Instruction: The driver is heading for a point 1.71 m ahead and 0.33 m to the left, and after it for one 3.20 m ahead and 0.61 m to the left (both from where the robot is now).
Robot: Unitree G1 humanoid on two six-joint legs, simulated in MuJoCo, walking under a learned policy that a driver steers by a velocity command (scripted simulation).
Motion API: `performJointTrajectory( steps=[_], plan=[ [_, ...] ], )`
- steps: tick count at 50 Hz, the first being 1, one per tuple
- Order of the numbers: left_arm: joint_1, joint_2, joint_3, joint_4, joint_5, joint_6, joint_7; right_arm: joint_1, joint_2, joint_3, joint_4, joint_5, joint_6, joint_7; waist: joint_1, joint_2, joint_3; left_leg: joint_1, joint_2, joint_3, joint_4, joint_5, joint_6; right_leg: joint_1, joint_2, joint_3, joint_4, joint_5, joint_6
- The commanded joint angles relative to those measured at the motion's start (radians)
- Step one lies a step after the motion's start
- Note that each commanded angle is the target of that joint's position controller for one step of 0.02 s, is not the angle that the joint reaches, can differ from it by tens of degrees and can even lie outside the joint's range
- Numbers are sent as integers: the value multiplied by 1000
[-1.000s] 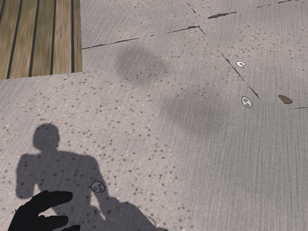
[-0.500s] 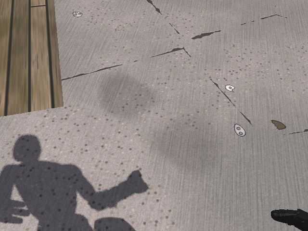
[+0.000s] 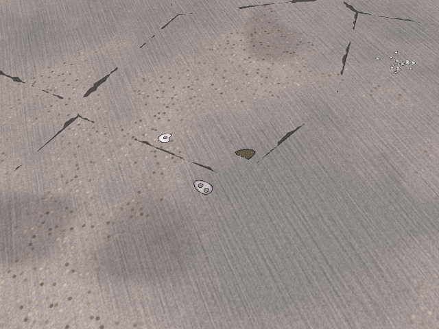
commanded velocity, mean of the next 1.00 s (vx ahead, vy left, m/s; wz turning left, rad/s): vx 0.89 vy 0.00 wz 0.17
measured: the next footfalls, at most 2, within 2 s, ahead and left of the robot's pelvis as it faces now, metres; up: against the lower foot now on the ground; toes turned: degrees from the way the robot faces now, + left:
left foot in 0.32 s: +0.36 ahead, +0.09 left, +0.00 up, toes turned -12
right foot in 0.72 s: +0.71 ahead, -0.18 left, +0.00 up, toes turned +3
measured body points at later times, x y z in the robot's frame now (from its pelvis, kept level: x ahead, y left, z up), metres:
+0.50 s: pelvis +0.33 +0.01 +0.00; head +0.35 +0.01 +0.45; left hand +0.53 +0.23 -0.10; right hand +0.29 -0.28 -0.11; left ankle +0.32 +0.10 -0.73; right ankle +0.26 -0.10 -0.65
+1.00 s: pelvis +0.76 -0.05 +0.00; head +0.78 -0.04 +0.45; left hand +0.66 +0.24 -0.12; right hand +1.04 -0.26 -0.07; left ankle +0.85 +0.08 -0.65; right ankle +0.67 -0.18 -0.73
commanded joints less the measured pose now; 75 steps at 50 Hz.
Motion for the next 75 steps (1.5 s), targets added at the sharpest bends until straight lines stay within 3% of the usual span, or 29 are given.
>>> performJointTrajectory(
  steps=[1, 2, 3, 6, 11, 14, 16, 18, 20, 21, 25, 29, 33, 35, 36, 37, 38, 41, 45, 52, 56, 58, 59, 60, 61, 63, 66, 71, 75],
  plan=[
    [6, 157, 29, -70, 8, -40, 28, -141, -124, -29, -115, -24, -73, 7, 24, -172, 13, -338, 17, -90, -85, 188, -9, 238, -246, 467, -406, -266, -184],
    [18, 158, 28, -68, 14, -41, 36, -148, -108, -24, -110, -23, -76, 10, 26, -152, 10, -301, -6, -73, -138, 255, -26, 221, -221, 432, -406, -196, -178],
    [41, 220, 48, -25, 72, -22, 19, -85, -41, 17, -59, -119, -6, 43, 29, -170, 5, -212, -12, -3, -116, 289, -56, 130, -128, 339, -413, -137, -136],
    [103, 187, 42, -4, 48, -18, -5, -133, -47, 24, -82, -71, 48, 53, 52, -168, 39, -178, -19, 14, -196, 312, -103, 63, -110, 352, -423, -123, -151],
    [161, 181, 36, 34, 46, -47, 13, -252, -54, 40, -114, -54, 25, 58, 105, -189, 66, -84, -4, 12, -451, 363, -71, 141, -167, 375, -432, -39, -143],
    [117, 200, 34, 50, 51, -62, 20, -122, -85, 30, -90, -55, 14, 44, 26, -208, 41, 112, -30, 52, -512, 246, -4, 169, -210, 357, -375, 270, -121],
    [101, 179, 26, 67, 64, -64, 19, 238, -156, -2, 19, -59, 5, 4, -146, -99, -143, 527, -61, 62, -509, 135, 62, 82, -107, 193, 113, 714, -79],
    [111, 45, -16, -8, 37, -91, 14, 426, -288, -25, 75, -65, -4, 7, -145, 389, -278, 812, 280, -895, -889, -533, 198, -424, 149, 145, 713, -112, -22],
    [-6, 111, -17, 8, 77, -90, 4, 243, -135, 6, 49, -43, -3, 25, -74, 33, -74, 642, 250, -715, -823, -335, 243, -534, -13, 101, 772, 44, -40],
    [-51, 112, -20, -1, 85, -94, -2, 244, -109, 14, 59, -45, -5, 25, -61, -10, -33, 542, 205, -605, -833, -222, 240, -501, -50, 91, 701, 71, -30],
    [-137, 66, -52, -59, 115, -68, -19, 287, -80, 32, 121, -25, -24, 9, -5, 62, 62, 359, 105, -460, -914, -32, 266, -468, -95, 54, 493, 63, 60],
    [-339, 45, -85, -133, 83, -72, -41, 264, -126, 9, 112, -25, -31, 4, -30, 49, 104, 189, 37, -342, -990, 176, 244, -265, -50, -27, 115, 237, 115],
    [-316, 86, -67, -120, 69, -74, -18, 296, -163, -4, 130, -6, -36, 11, -22, 28, 23, 273, 71, -333, -889, 587, 189, -24, -3, -38, -9, 329, 87],
    [-93, 139, -35, -51, 73, -79, 12, 287, -201, -12, 136, -10, -33, 11, 91, -16, -133, 294, 17, -273, -543, 873, 143, 251, 35, -57, -38, 203, 60],
    [85, 183, -11, -15, 83, -81, 37, 258, -182, -9, 126, -11, -38, 15, 184, -26, -228, 139, -34, -257, -275, 759, 120, 494, -60, 12, -10, 118, 42],
    [256, 267, 17, 1, 117, -83, 57, 273, -30, 28, 89, -3, -46, 9, 211, -226, -374, -70, -121, -178, 91, 196, 112, 714, -360, 375, -102, -359, 1],
    [176, 296, 21, -7, 113, -72, 51, 321, 1, 46, 39, 23, -33, 7, 118, -398, -415, -217, -135, -123, 277, -47, 119, 665, -504, 833, -345, -625, -46],
    [11, 93, -16, 0, 96, -70, 41, 154, -53, 37, 66, -32, 10, 24, 71, -76, -66, -252, 16, -85, 245, 148, 108, 323, -361, 390, -336, -173, -29],
    [56, 38, -29, 85, 59, -106, 28, 55, 7, 56, 2, -47, 60, 64, 17, -131, 33, -300, 77, -65, 206, 196, 83, 214, -307, 110, -406, 99, -2],
    [79, 96, -20, 146, 62, -130, 33, -211, 2, 97, -114, -45, 55, 107, -7, -51, 128, -140, -4, 150, -241, 448, 135, 176, -205, -288, -479, 702, 48],
    [109, 220, 8, 137, 68, -84, 60, 22, -81, 71, -35, -43, 47, 83, -160, -142, -68, 220, -153, 203, -309, 325, 205, 308, -259, -293, -44, 1461, 69],
    [8, 225, 16, 101, 65, -61, 54, 406, -186, 0, 86, -15, 57, 40, -335, -46, -255, 765, -157, 64, -421, 254, 267, 10, -180, -267, 618, 1034, 63],
    [73, 66, -28, 68, 93, -75, 23, 284, -261, -10, 73, -20, 64, 16, -142, 159, -151, 810, 34, -239, -404, 283, 307, -338, -38, -229, 982, -125, 83],
    [78, 117, -23, -40, 62, -94, 31, 255, -347, -32, 15, -51, 79, 16, -128, 183, -380, 1037, 201, -750, -626, 71, 521, -581, 32, -14, 1175, -168, 104],
    [-20, 152, -27, -56, 72, -116, 30, 266, -292, -30, 17, -48, 80, 4, -143, -10, -275, 917, 214, -809, -787, -58, 464, -646, -44, 72, 1064, -62, 96],
    [-57, 127, -40, -44, 86, -114, 36, 201, -212, -10, 49, -41, 53, -8, -37, -146, -26, 573, 132, -644, -833, 97, 389, -542, -113, 58, 846, -16, 99],
    [-12, 100, -48, -36, 115, -53, 33, 158, -151, 17, 46, -26, 7, -9, 55, -142, 28, 262, 33, -478, -849, 259, 384, -366, -158, 57, 649, -89, 151],
    [-246, 9, -84, -127, 73, -56, -2, 190, -132, 15, 66, -16, -31, 8, -20, -41, 72, 79, -68, -315, -913, 424, 284, -143, -136, -30, 148, 438, 129],
    [-288, 58, -67, -125, 66, -61, -1, 273, -159, 10, 111, -14, -37, 5, -70, -20, 22, 379, 7, -307, -869, 726, 232, -131, -73, -50, -8, 489, 65]
  ],
)
Keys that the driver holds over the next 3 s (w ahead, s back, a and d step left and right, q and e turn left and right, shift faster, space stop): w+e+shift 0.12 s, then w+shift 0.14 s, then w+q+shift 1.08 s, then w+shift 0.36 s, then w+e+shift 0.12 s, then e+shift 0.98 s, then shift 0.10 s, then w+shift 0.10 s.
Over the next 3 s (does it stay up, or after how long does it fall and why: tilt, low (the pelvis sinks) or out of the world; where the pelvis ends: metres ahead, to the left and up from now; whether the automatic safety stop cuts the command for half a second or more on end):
stays up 1.83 0.57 0.01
